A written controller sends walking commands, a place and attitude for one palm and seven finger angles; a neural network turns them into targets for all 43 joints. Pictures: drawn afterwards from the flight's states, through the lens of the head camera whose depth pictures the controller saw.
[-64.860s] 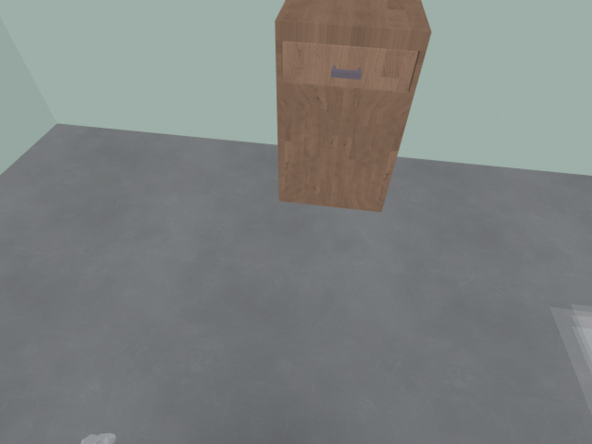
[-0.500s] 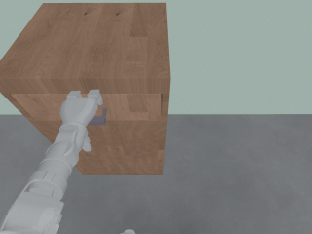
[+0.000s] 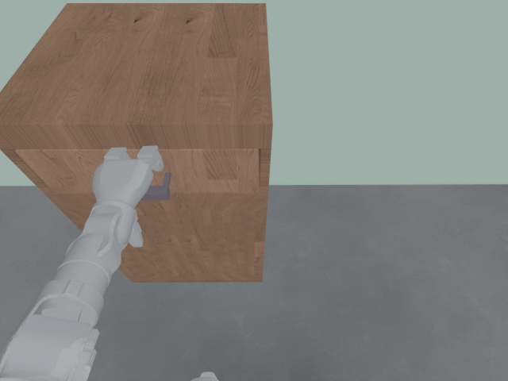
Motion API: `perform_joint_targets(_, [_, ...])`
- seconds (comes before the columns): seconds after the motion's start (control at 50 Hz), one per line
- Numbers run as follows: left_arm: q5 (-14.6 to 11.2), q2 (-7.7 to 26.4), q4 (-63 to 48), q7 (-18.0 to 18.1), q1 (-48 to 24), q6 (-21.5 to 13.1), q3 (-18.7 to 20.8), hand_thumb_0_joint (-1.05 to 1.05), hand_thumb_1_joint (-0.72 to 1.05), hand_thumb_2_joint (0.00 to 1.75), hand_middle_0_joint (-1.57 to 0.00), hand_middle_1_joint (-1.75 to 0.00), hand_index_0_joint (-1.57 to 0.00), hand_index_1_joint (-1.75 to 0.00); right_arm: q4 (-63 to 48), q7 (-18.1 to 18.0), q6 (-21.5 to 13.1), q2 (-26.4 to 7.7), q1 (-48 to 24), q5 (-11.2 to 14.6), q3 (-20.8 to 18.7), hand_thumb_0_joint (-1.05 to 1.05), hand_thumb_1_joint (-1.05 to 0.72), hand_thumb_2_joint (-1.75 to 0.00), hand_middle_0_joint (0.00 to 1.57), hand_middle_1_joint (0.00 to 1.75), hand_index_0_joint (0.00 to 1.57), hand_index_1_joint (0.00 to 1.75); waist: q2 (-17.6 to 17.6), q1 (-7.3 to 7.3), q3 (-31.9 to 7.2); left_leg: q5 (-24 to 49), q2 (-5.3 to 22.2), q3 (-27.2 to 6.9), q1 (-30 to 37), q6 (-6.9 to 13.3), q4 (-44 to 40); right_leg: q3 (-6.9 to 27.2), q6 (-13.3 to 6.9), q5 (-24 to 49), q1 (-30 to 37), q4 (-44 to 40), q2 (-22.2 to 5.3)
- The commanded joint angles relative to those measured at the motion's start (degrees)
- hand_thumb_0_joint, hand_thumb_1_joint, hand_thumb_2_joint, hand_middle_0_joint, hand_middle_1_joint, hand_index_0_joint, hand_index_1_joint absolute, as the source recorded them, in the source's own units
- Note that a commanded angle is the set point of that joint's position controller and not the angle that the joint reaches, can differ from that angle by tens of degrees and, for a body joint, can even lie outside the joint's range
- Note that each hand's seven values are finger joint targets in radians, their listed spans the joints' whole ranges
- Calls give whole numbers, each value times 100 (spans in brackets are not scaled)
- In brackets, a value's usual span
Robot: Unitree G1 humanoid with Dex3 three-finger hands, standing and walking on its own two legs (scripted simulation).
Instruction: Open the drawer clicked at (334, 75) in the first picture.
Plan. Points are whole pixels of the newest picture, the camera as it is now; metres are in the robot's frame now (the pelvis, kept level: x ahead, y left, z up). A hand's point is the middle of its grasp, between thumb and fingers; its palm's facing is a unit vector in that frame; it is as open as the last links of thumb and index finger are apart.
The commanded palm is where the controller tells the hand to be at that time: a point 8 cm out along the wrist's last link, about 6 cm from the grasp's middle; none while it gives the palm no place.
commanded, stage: re-aim the fingers above the handle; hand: left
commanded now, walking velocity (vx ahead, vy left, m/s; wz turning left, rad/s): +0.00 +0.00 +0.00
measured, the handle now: (144, 184) +0.49 +0.23 -0.04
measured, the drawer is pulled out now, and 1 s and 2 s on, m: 0.00 0.00 0.00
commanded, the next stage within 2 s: lower the fingers behind the handle in 1.18 s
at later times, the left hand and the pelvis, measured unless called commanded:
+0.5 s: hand (131, 190) +0.44 +0.23 +0.01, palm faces -0.02 -0.05 -1.00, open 13.7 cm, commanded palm +0.42 +0.23 +0.07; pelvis +0.00 +0.01 -0.01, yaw -1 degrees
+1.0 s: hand (128, 193) +0.43 +0.23 +0.01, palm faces -0.04 -0.04 -1.00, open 13.8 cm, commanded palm +0.42 +0.23 +0.07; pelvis +0.00 +0.01 +0.00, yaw -1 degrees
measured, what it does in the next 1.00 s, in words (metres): stands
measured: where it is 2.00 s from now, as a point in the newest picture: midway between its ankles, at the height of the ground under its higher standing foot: outside the picture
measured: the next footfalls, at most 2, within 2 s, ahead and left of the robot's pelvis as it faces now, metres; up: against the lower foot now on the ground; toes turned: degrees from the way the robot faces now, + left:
none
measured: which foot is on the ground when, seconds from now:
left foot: down 0.00-1.00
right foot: down 0.00-1.00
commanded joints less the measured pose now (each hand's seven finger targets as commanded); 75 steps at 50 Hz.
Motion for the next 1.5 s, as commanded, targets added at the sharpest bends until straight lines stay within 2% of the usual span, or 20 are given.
perform_joint_targets(0.0, [21,1712,-724,331,-2121,188,834,0,-50,30,-30,-120,-30,-120,-488,-50,-98,-791,372,-50,-225,0,-90,-90,20,30,20,30,-58,54,-2060,1835,-315,246,1456,233,-322,-30,-127,2193,637,-561,188])
perform_joint_targets(0.08, [30,1521,-671,181,-2126,305,587,0,-50,30,-30,-120,-30,-120,-611,-33,-70,-801,355,-14,-201,0,-90,-90,20,30,20,30,-102,-2,-1960,1782,-304,272,1410,235,-365,-35,-103,2196,630,-618,188])
perform_joint_targets(0.12, [54,1785,-621,84,-2739,250,635,0,-50,30,-30,-120,-30,-120,-562,-100,-65,-846,431,-17,-186,0,-90,-90,20,30,20,30,-175,-203,-1792,1686,-286,211,1359,258,-336,-35,-91,2069,466,-634,175])
perform_joint_targets(0.22, [-144,1135,-876,-141,-2744,-107,212,0,-50,30,-30,-120,-30,-120,-553,-121,-158,-770,566,-53,-250,0,-90,-90,20,30,20,30,75,-285,-1936,1845,-262,176,1751,251,-247,-71,-110,2005,186,-617,195])
perform_joint_targets(0.32, [-16,1642,-746,37,-2726,-235,680,0,-50,30,-30,-120,-30,-120,-451,-93,-131,-822,648,-87,-250,0,-90,-90,20,30,20,30,55,-149,-1984,1862,-255,119,1485,232,-162,-98,-144,1912,43,-453,213])
perform_joint_targets(0.42, [88,1790,-953,332,-2703,-52,889,0,-50,30,-30,-120,-30,-120,-469,-2,-87,-838,630,-125,-273,0,-90,-90,20,30,20,30,388,16,-2532,2359,-228,82,1748,172,-90,-170,-188,2115,79,-240,273])
perform_joint_targets(0.46, [68,1501,-786,352,-2611,108,670,0,-50,30,-30,-120,-30,-120,-448,28,-80,-822,664,-106,-286,0,-90,-90,20,30,20,30,232,-86,-2389,2295,-200,109,1747,177,-110,-194,-158,2089,45,-311,285])
perform_joint_targets(0.52, [19,1796,-711,348,-2603,271,878,0,-50,30,-30,-120,-30,-120,-435,11,-40,-882,616,-100,-256,0,-90,-90,20,30,20,30,100,-34,-2321,2154,-214,131,1634,202,-211,-162,-152,2078,258,-401,270])
perform_joint_targets(0.56, [27,1697,-618,273,-2558,330,734,0,-50,30,-30,-120,-30,-120,-440,-6,-27,-868,611,-69,-243,0,-90,-90,20,30,20,30,31,-80,-2162,2022,-222,155,1583,220,-279,-150,-138,2037,299,-484,260])
perform_joint_targets(0.66, [-54,1370,-791,54,-2534,191,463,0,-50,30,-30,-120,-30,-120,-475,-60,-77,-829,604,-56,-253,0,-90,-90,20,30,20,30,158,-145,-2025,1972,-187,142,1830,223,-364,-158,-149,1905,212,-599,262])
perform_joint_targets(0.7, [-82,1301,-669,-20,-2500,140,382,0,-50,30,-30,-120,-30,-120,-490,-77,-85,-831,611,-50,-233,0,-90,-90,20,30,20,30,-92,-205,-1814,1779,-200,124,1669,240,-391,-154,-132,1794,183,-655,255])
perform_joint_targets(0.78, [-24,1337,-748,-17,-2528,-33,415,0,-50,30,-30,-120,-30,-120,-501,-82,-90,-813,612,-54,-237,0,-90,-90,20,30,20,30,55,-170,-1837,1807,-210,135,1681,225,-352,-140,-141,1770,80,-616,238])
perform_joint_targets(0.84, [30,1650,-770,98,-2627,-95,664,0,-50,30,-30,-120,-30,-120,-492,-71,-93,-826,621,-62,-234,0,-90,-90,20,30,20,30,148,-91,-1955,1778,-223,114,1592,217,-320,-121,-156,1724,84,-534,235])
perform_joint_targets(0.98, [58,1429,-763,272,-2802,90,508,0,-50,30,-30,-120,-30,-120,-486,-18,-114,-821,618,-73,-258,0,-90,-90,20,30,20,30,164,-167,-2157,1921,-226,125,1688,211,-229,-143,-142,1876,73,-489,252])
perform_joint_targets(1.0, [63,1601,-735,270,-2805,126,628,0,-50,30,-30,-120,-30,-120,-465,-32,-100,-847,628,-71,-261,0,-90,-90,20,30,20,30,122,-148,-2153,1906,-220,114,1682,207,-233,-142,-151,1860,91,-482,253])
perform_joint_targets(1.06, [18,1281,-774,197,-3018,174,339,0,-50,30,-30,-120,-30,-120,-436,-41,-126,-825,658,-74,-274,0,-90,-90,20,30,20,30,255,-267,-2161,1983,-208,112,1872,212,-232,-151,-144,1900,8,-526,253])
perform_joint_targets(1.22, [-56,1394,-783,-12,-2780,64,439,0,-50,30,-30,-120,-30,-120,-453,-85,-99,-825,651,-79,-243,0,-90,-90,20,30,20,30,28,-207,-2131,2088,-231,132,1718,233,-245,-116,-140,2157,281,-544,233])
perform_joint_targets(1.34, [-16,1046,-783,85,-2416,-45,298,0,-50,30,-30,-120,-30,-120,-456,-16,-90,-773,626,-96,-265,0,-90,-90,20,30,20,30,42,-169,-1962,2185,-221,135,1638,210,-191,-153,-142,2173,111,-465,245])
perform_joint_targets(1.4, [81,1408,-732,258,-2210,-17,643,0,-50,30,-30,-120,-30,-120,-460,6,-61,-794,591,-100,-263,0,-90,-90,20,30,20,30,-43,-43,-2058,2080,-252,170,1429,216,-152,-105,-156,2225,246,-401,234])
perform_joint_targets(1.48, [166,1520,-696,467,-2402,66,717,0,-50,30,-30,-120,-30,-120,-448,21,-67,-796,541,-118,-252,0,-90,-90,20,30,20,30,-43,-88,-2084,1945,-255,192,1240,227,-71,-68,-128,2203,196,-332,223])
